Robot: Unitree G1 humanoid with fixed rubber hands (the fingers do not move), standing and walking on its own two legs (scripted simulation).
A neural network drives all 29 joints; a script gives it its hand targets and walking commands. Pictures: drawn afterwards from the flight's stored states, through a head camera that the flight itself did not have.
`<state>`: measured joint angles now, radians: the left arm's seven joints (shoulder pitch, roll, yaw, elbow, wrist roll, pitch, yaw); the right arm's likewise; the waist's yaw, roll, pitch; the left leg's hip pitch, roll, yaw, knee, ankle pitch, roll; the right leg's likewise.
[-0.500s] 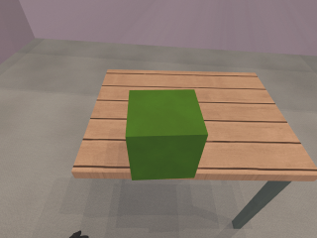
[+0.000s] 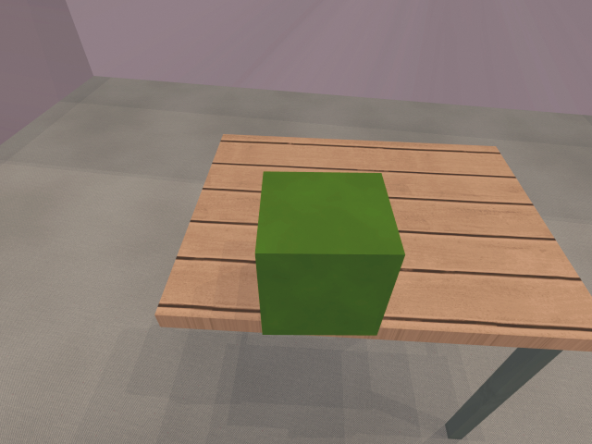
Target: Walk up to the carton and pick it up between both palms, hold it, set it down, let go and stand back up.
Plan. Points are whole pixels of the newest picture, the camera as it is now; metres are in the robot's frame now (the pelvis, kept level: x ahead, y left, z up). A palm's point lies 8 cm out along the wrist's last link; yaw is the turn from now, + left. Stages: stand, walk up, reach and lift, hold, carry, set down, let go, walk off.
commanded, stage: stand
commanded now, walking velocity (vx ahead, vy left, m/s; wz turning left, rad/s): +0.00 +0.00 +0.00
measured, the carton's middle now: (321, 254) +0.42 -0.03 +0.02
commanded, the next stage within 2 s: none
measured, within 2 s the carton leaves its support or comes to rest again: neither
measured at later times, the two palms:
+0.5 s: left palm out of the picture -0.05 +0.20 -0.15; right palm out of the picture -0.06 -0.20 -0.15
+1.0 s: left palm out of the picture -0.04 +0.19 -0.16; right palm out of the picture -0.03 -0.21 -0.15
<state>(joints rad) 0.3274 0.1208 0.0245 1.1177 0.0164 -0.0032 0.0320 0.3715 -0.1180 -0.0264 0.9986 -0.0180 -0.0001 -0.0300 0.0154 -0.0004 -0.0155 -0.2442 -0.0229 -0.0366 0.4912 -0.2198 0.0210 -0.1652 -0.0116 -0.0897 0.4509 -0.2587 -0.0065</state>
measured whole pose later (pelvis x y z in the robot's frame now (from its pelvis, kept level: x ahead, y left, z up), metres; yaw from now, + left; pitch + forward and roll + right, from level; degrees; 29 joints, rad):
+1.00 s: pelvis +0.00 -0.01 +0.00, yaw +0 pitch -1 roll -1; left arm 0.32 0.10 0.01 1.17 0.01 -0.01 0.04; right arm 0.33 -0.09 0.02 1.14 -0.01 0.00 -0.03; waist 0.00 -0.01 0.01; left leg -0.25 -0.01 -0.06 0.49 -0.21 0.00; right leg -0.17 0.01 -0.09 0.45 -0.26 -0.02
